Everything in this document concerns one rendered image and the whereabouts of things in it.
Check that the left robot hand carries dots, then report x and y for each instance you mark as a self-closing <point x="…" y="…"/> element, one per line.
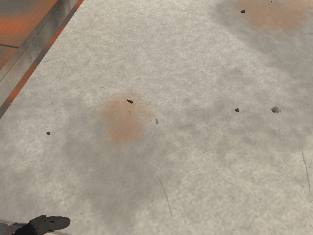
<point x="43" y="224"/>

